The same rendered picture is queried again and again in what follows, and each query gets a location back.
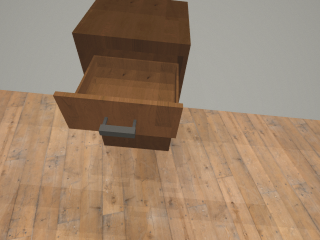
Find drawer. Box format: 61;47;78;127
53;55;183;139

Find handle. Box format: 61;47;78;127
98;117;137;139

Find cabinet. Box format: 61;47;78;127
72;0;191;151

